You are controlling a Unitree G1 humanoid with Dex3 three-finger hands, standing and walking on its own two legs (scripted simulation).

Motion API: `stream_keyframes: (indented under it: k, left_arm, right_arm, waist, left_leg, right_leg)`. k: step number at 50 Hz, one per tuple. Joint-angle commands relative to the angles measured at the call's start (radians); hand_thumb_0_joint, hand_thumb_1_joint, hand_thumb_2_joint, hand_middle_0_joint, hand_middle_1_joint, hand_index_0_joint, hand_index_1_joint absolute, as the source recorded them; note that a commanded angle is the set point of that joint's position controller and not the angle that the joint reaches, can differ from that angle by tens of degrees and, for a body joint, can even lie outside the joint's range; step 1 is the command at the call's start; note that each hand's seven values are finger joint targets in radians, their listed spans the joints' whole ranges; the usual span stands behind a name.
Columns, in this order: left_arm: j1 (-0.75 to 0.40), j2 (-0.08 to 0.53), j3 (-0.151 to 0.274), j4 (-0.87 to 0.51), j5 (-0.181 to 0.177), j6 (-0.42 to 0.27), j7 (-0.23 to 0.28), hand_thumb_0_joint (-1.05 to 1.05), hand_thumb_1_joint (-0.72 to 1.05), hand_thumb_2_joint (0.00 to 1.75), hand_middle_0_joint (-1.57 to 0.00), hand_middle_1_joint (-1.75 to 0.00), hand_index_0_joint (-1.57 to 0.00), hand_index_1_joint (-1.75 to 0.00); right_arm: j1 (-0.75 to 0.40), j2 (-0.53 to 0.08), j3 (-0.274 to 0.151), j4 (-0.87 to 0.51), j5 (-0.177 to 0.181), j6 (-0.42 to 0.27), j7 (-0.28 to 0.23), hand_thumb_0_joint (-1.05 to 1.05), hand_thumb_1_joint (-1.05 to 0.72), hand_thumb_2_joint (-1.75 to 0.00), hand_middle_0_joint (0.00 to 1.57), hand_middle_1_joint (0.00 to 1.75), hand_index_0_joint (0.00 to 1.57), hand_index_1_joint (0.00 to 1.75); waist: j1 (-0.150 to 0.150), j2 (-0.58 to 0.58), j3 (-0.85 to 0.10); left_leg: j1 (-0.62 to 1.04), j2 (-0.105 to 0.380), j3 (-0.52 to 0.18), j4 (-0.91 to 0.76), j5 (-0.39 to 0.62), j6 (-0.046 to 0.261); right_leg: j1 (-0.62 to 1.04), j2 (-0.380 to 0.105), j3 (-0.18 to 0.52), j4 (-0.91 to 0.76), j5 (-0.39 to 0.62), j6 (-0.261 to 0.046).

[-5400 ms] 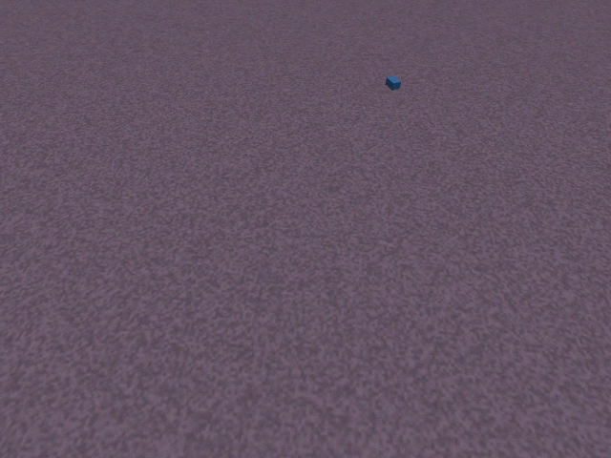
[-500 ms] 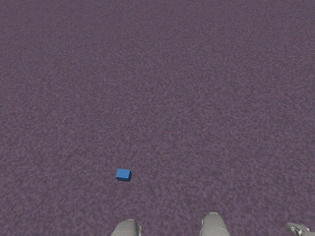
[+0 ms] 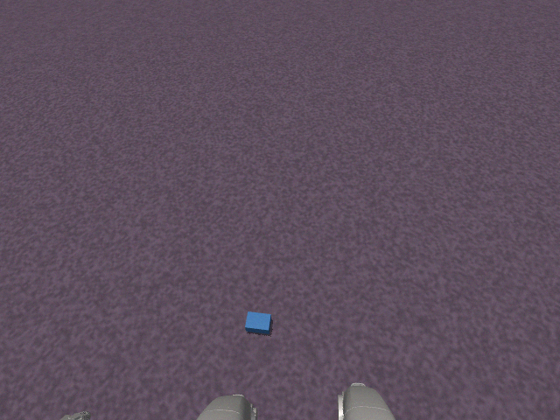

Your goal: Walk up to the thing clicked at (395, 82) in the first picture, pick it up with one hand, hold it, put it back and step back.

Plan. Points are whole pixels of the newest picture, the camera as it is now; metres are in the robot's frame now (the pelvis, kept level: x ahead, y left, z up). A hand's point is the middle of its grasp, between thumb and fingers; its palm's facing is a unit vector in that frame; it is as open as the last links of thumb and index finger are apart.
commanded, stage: walk up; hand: left
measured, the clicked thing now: (258, 322) +0.47 +0.11 -0.71
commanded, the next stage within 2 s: none
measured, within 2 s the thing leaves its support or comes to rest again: neither
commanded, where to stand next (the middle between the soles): +0.10 -0.07 m, yaw -2 degrees
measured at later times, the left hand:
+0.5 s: hand (125, 417) +0.13 +0.25 -0.13, palm faces -0.09 -0.94 -0.34, open 7.4 cm
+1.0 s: hand (140, 419) +0.13 +0.22 -0.10, palm faces -0.07 -0.95 -0.32, open 7.4 cm
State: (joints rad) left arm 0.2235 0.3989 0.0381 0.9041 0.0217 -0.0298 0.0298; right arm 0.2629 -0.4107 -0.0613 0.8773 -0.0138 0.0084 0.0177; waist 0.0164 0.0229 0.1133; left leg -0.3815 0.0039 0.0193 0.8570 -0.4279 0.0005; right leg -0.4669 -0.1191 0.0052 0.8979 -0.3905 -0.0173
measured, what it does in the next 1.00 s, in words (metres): steps on the spot: right foot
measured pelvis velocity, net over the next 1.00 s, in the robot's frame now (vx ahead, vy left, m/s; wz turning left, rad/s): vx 0.01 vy -0.02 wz -0.07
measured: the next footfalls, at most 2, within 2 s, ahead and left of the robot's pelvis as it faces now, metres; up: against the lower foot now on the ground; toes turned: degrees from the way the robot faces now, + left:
right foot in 0.38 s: +0.05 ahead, -0.14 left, +0.00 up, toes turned -4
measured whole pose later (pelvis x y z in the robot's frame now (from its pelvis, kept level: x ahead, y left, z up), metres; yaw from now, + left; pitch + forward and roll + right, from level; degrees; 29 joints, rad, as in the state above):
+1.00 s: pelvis +0.01 -0.02 +0.05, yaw -4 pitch -2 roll +0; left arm 0.06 0.34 0.04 1.13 0.00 0.01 -0.03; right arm 0.13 -0.37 0.00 1.14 -0.02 -0.04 -0.01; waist -0.01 0.00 0.05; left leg -0.14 0.07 0.07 0.38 -0.21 -0.04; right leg -0.18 0.00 0.00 0.42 -0.22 -0.01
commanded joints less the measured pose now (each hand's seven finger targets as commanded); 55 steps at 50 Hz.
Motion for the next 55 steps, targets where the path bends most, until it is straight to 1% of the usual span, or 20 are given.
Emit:
stream_keyframes:
  k: [1,2,3,5,8,10,12,15,16,17,19,20,21,23,25,30,35,43,51,55]
  left_arm:
    - [-0.100,0.243,0.065,-0.043,-0.013,0.014,0.010,0.00,0.90,0.90,-0.20,-0.30,-0.20,-0.30]
    - [-0.088,0.210,0.060,-0.020,-0.022,0.014,0.009,0.00,0.90,0.90,-0.20,-0.30,-0.20,-0.30]
    - [-0.073,0.198,0.057,0.000,-0.029,0.018,0.006,0.00,0.90,0.90,-0.20,-0.30,-0.20,-0.30]
    - [-0.064,0.202,0.056,0.025,-0.031,0.026,0.000,0.00,0.90,0.90,-0.20,-0.30,-0.20,-0.30]
    - [-0.094,0.183,0.052,0.029,-0.025,0.037,-0.007,0.00,0.90,0.90,-0.20,-0.30,-0.20,-0.30]
    - [-0.130,0.173,0.049,0.020,-0.022,0.042,-0.012,0.00,0.90,0.90,-0.20,-0.30,-0.20,-0.30]
    - [-0.139,0.171,0.045,0.022,-0.018,0.046,-0.017,0.00,0.90,0.90,-0.20,-0.30,-0.20,-0.30]
    - [-0.130,0.159,0.042,0.036,-0.015,0.042,-0.023,0.00,0.90,0.90,-0.20,-0.30,-0.20,-0.30]
    - [-0.125,0.158,0.044,0.044,-0.014,0.039,-0.024,0.00,0.90,0.90,-0.20,-0.30,-0.20,-0.30]
    - [-0.106,0.156,0.044,0.057,-0.013,0.031,-0.025,0.00,0.90,0.90,-0.20,-0.30,-0.20,-0.30]
    - [-0.093,0.236,0.062,0.067,0.001,0.012,-0.021,0.00,0.90,0.90,-0.20,-0.30,-0.20,-0.30]
    - [-0.144,0.251,0.058,0.058,-0.010,0.011,-0.025,0.00,0.90,0.90,-0.20,-0.30,-0.20,-0.30]
    - [-0.186,0.242,0.049,0.049,-0.016,0.011,-0.028,0.00,0.90,0.90,-0.20,-0.30,-0.20,-0.30]
    - [-0.228,0.193,0.029,0.051,-0.021,0.019,-0.033,0.00,0.90,0.90,-0.20,-0.30,-0.20,-0.30]
    - [-0.220,0.185,0.028,0.079,-0.018,0.026,-0.037,0.00,0.90,0.90,-0.20,-0.30,-0.20,-0.30]
    - [-0.240,0.183,0.029,0.114,-0.017,0.019,-0.044,0.00,0.90,0.90,-0.20,-0.30,-0.20,-0.30]
    - [-0.262,0.178,0.032,0.134,-0.014,0.022,-0.046,0.00,0.90,0.90,-0.20,-0.30,-0.20,-0.30]
    - [-0.266,0.164,0.040,0.145,-0.013,0.022,-0.049,0.00,0.90,0.90,-0.20,-0.30,-0.20,-0.30]
    - [-0.234,0.154,0.038,0.154,-0.015,0.020,-0.045,0.00,0.90,0.90,-0.20,-0.30,-0.20,-0.30]
    - [-0.227,0.150,0.035,0.157,-0.019,0.022,-0.043,0.00,0.90,0.90,-0.20,-0.30,-0.20,-0.30]
  right_arm:
    - [-0.044,-0.325,-0.070,-0.041,-0.004,-0.059,-0.046,0.00,-0.90,-0.90,0.20,0.30,0.20,0.30]
    - [-0.062,-0.286,-0.055,-0.032,-0.003,-0.068,-0.052,0.00,-0.90,-0.90,0.20,0.30,0.20,0.30]
    - [-0.053,-0.281,-0.052,-0.019,-0.006,-0.074,-0.059,0.00,-0.90,-0.90,0.20,0.30,0.20,0.30]
    - [-0.027,-0.281,-0.055,0.011,0.002,-0.083,-0.067,0.00,-0.90,-0.90,0.20,0.30,0.20,0.30]
    - [-0.021,-0.249,-0.047,0.023,0.002,-0.086,-0.079,0.00,-0.90,-0.90,0.20,0.30,0.20,0.30]
    - [-0.002,-0.253,-0.050,0.036,0.002,-0.085,-0.087,0.00,-0.90,-0.90,0.20,0.30,0.20,0.30]
    - [-0.011,-0.245,-0.044,0.032,0.001,-0.085,-0.088,0.00,-0.90,-0.90,0.20,0.30,0.20,0.30]
    - [-0.053,-0.240,-0.036,0.025,0.003,-0.079,-0.084,0.00,-0.90,-0.90,0.20,0.30,0.20,0.30]
    - [-0.071,-0.240,-0.032,0.024,0.006,-0.075,-0.081,0.00,-0.90,-0.90,0.20,0.30,0.20,0.30]
    - [-0.096,-0.241,-0.027,0.022,0.011,-0.071,-0.076,0.00,-0.90,-0.90,0.20,0.30,0.20,0.30]
    - [-0.104,-0.193,-0.006,0.018,0.025,-0.072,-0.068,0.00,-0.90,-0.90,0.20,0.30,0.20,0.30]
    - [-0.099,-0.165,0.001,0.031,0.027,-0.070,-0.065,0.00,-0.90,-0.90,0.20,0.30,0.20,0.30]
    - [-0.102,-0.166,-0.003,0.058,0.020,-0.068,-0.066,0.00,-0.90,-0.90,0.20,0.30,0.20,0.30]
    - [-0.130,-0.197,-0.004,0.085,0.008,-0.077,-0.057,0.00,-0.90,-0.90,0.20,0.30,0.20,0.30]
    - [-0.161,-0.220,0.000,0.104,0.004,-0.081,-0.052,0.00,-0.90,-0.90,0.20,0.30,0.20,0.30]
    - [-0.195,-0.187,0.018,0.142,0.005,-0.076,-0.045,0.00,-0.90,-0.90,0.20,0.30,0.20,0.30]
    - [-0.193,-0.169,0.020,0.175,0.001,-0.067,-0.037,0.00,-0.90,-0.90,0.20,0.30,0.20,0.30]
    - [-0.176,-0.158,0.017,0.196,-0.007,-0.070,-0.039,0.00,-0.90,-0.90,0.20,0.30,0.20,0.30]
    - [-0.187,-0.163,0.014,0.193,-0.002,-0.074,-0.043,0.00,-0.90,-0.90,0.20,0.30,0.20,0.30]
    - [-0.196,-0.164,0.014,0.191,0.000,-0.072,-0.045,0.00,-0.90,-0.90,0.20,0.30,0.20,0.30]
  waist:
    - [-0.030,0.028,-0.003]
    - [-0.014,0.018,-0.013]
    - [-0.014,0.054,-0.041]
    - [-0.024,0.127,-0.082]
    - [-0.031,0.127,-0.130]
    - [-0.047,0.150,-0.137]
    - [-0.049,0.149,-0.144]
    - [-0.038,0.159,-0.179]
    - [-0.028,0.141,-0.186]
    - [-0.004,0.111,-0.197]
    - [0.002,-0.028,-0.256]
    - [-0.021,-0.073,-0.257]
    - [-0.036,-0.088,-0.230]
    - [-0.040,-0.039,-0.174]
    - [-0.022,-0.030,-0.139]
    - [-0.026,-0.043,-0.126]
    - [-0.025,-0.084,-0.104]
    - [-0.027,-0.083,-0.120]
    - [-0.022,-0.037,-0.190]
    - [-0.022,-0.019,-0.186]
  left_leg:
    - [-0.054,0.380,-0.610,-0.479,0.097,0.232]
    - [0.028,0.321,-0.483,-0.423,0.269,0.184]
    - [0.112,0.288,-0.426,-0.390,0.373,0.137]
    - [0.194,0.289,-0.375,-0.363,0.601,0.103]
    - [0.311,0.278,-0.293,-0.315,0.827,0.104]
    - [0.343,0.281,-0.270,-0.304,0.894,0.119]
    - [0.321,0.271,-0.245,-0.316,0.886,0.109]
    - [0.296,0.254,-0.197,-0.293,0.825,0.133]
    - [0.271,0.248,-0.182,-0.276,0.794,0.138]
    - [0.231,0.230,-0.142,-0.245,0.748,0.117]
    - [0.039,0.141,-0.068,-0.175,0.519,0.032]
    - [0.075,0.066,-0.022,-0.178,0.239,0.003]
    - [0.163,0.051,-0.024,-0.227,0.129,0.004]
    - [0.178,0.103,-0.067,-0.380,0.195,0.024]
    - [0.146,0.174,-0.139,-0.430,0.210,0.062]
    - [0.141,0.114,-0.043,-0.448,0.177,0.024]
    - [0.208,0.098,-0.021,-0.476,0.149,0.012]
    - [0.235,0.110,-0.014,-0.519,0.208,0.000]
    - [0.294,0.141,-0.014,-0.531,0.381,0.003]
    - [0.301,0.147,-0.011,-0.540,0.417,0.004]
  right_leg:
    - [-0.080,0.072,0.105,0.146,-0.153,-0.004]
    - [-0.102,0.074,0.130,0.132,-0.112,-0.010]
    - [-0.126,0.080,0.137,0.122,-0.097,-0.011]
    - [-0.103,0.081,0.112,0.102,-0.087,-0.008]
    - [-0.093,0.081,0.089,0.069,-0.092,-0.007]
    - [-0.078,0.077,0.067,0.019,-0.075,-0.011]
    - [-0.028,0.076,0.047,-0.013,-0.059,-0.011]
    - [0.069,0.076,-0.004,-0.149,-0.017,-0.018]
    - [0.130,0.083,-0.011,-0.232,0.017,-0.020]
    - [0.216,0.081,-0.008,-0.365,0.152,-0.026]
    - [0.441,-0.029,0.164,-0.358,0.499,-0.085]
    - [0.366,-0.114,0.236,-0.363,0.495,-0.157]
    - [0.253,-0.137,0.251,-0.371,0.445,-0.169]
    - [0.210,-0.034,0.128,-0.344,0.357,-0.068]
    - [0.227,0.014,0.091,-0.339,0.287,-0.034]
    - [0.281,-0.015,0.139,-0.476,0.248,-0.051]
    - [0.219,-0.012,0.157,-0.585,0.049,-0.038]
    - [0.253,-0.008,0.148,-0.614,0.110,-0.026]
    - [0.329,-0.004,0.108,-0.558,0.380,-0.021]
    - [0.341,-0.004,0.101,-0.554,0.433,-0.014]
